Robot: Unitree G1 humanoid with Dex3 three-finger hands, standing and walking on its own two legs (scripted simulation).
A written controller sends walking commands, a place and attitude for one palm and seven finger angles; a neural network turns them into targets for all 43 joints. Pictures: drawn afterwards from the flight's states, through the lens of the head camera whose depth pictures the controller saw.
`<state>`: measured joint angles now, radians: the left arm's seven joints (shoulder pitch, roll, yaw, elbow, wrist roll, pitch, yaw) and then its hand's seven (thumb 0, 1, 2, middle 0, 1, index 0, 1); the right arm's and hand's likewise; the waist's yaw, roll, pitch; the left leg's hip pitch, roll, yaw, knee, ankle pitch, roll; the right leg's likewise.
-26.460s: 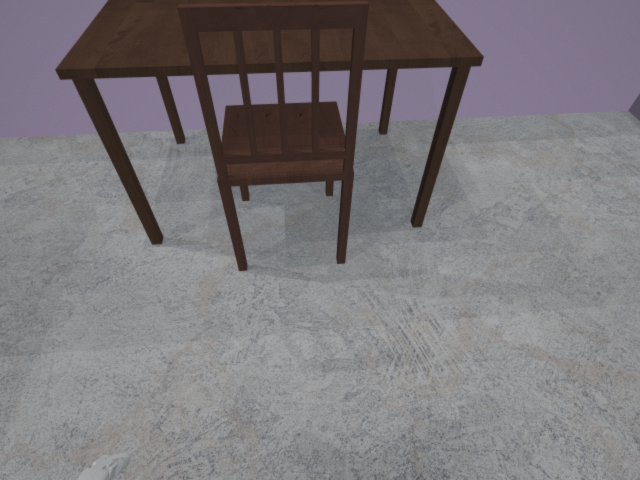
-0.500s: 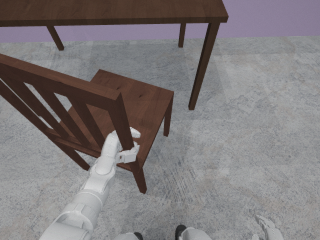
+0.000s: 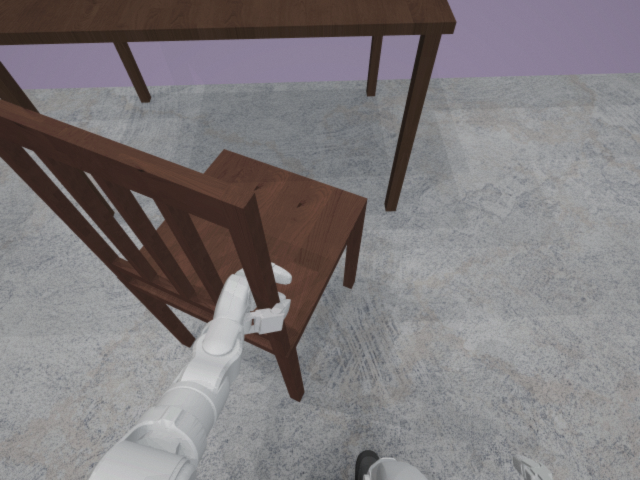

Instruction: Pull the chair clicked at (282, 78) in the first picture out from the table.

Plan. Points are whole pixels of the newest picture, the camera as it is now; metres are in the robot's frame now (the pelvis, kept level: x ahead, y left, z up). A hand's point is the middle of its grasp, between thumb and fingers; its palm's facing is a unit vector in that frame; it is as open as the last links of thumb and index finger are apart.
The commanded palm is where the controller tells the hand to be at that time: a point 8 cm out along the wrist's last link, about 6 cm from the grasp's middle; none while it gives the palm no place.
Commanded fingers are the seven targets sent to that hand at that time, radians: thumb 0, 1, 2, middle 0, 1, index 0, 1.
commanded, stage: step backward, pulling the chair out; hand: left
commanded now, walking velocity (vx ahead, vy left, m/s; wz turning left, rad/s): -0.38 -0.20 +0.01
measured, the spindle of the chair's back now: (155, 246) +0.44 +0.26 -0.04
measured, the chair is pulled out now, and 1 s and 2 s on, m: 0.45 0.65 0.65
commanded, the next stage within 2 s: stop walking, hand still on the chair in 0.52 s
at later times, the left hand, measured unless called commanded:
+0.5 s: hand (278, 384) +0.24 +0.06 -0.06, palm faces -0.14 -0.98 -0.13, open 6.2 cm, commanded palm +0.23 +0.12 -0.06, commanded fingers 0.00 0.90 0.90 -0.50 -1.45 -0.50 -1.45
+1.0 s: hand (278, 469) +0.14 +0.05 -0.06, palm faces -0.12 -0.99 -0.11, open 6.2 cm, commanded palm +0.13 +0.11 -0.04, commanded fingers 0.00 0.90 0.90 -0.50 -1.45 -0.50 -1.45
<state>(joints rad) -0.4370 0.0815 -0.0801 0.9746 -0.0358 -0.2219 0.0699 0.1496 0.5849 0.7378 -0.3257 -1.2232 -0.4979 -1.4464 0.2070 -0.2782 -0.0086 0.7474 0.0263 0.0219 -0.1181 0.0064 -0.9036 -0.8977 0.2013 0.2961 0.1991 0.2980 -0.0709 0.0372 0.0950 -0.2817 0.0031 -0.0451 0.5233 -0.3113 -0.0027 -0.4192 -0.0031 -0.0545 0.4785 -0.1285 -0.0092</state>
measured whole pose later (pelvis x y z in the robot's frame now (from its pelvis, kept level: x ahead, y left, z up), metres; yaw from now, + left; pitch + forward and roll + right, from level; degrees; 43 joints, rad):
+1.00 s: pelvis -0.14 -0.02 +0.01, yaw -1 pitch +0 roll +0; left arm -0.22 0.07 -0.12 0.83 -0.06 -0.15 0.07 0.18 0.58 0.72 -0.30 -1.22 -0.50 -1.45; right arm 0.24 -0.22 0.02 0.68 0.03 0.01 -0.11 0.01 -0.90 -0.90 0.20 0.30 0.20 0.30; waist -0.03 0.03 0.07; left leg -0.22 0.02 -0.01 0.48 -0.26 -0.02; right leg -0.28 0.02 -0.02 0.48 -0.20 -0.03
